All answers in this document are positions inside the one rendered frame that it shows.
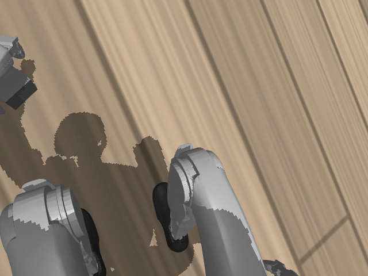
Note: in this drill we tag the left robot foot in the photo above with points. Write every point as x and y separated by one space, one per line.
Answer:
94 242

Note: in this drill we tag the cube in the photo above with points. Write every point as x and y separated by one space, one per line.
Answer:
15 88

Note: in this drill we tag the left robot hand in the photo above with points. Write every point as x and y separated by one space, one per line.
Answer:
9 47

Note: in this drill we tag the right robot hand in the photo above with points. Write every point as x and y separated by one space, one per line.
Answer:
277 268

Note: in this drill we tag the right robot foot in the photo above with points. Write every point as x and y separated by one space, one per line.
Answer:
162 210

